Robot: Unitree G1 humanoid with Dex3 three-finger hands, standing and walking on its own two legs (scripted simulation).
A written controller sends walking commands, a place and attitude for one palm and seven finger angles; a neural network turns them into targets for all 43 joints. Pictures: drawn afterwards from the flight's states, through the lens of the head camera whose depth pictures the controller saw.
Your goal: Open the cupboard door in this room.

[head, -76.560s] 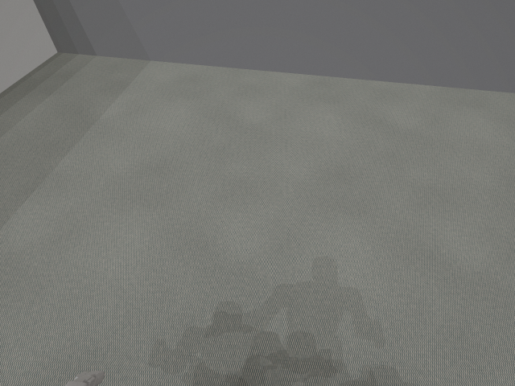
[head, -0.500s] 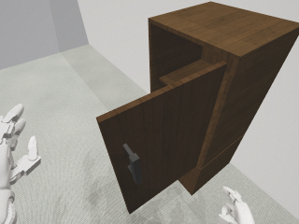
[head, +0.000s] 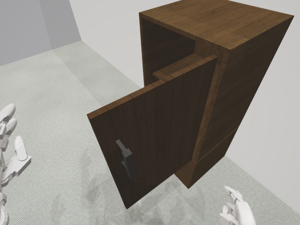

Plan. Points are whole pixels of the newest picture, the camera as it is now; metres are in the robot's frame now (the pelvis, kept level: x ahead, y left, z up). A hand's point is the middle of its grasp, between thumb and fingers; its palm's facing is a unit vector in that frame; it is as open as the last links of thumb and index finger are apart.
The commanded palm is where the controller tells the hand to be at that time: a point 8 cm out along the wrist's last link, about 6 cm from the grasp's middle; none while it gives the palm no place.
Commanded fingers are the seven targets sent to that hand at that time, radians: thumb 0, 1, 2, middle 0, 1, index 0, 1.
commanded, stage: step back with the hand held close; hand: left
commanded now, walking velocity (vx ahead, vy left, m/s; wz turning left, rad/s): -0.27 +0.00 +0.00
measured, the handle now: (126, 159) +0.28 +0.10 +0.04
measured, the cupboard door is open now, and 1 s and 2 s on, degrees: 88 88 88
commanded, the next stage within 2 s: stop stepping back and stand still in 1.12 s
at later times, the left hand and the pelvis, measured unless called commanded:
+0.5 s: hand (3, 194) +0.13 +0.28 +0.15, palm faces +0.41 -0.76 -0.50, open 7.4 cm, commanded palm +0.07 +0.32 +0.17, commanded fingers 0.00 0.90 0.90 -0.20 -0.30 -0.20 -0.30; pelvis -0.07 +0.02 -0.02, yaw +0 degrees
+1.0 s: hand out of the picture +0.06 +0.31 +0.15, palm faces +0.40 -0.76 -0.51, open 7.4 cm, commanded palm -0.02 +0.34 +0.17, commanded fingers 0.00 0.90 0.90 -0.20 -0.30 -0.20 -0.30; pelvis -0.15 +0.04 -0.01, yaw +2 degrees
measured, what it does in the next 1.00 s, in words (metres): walks backwards: left foot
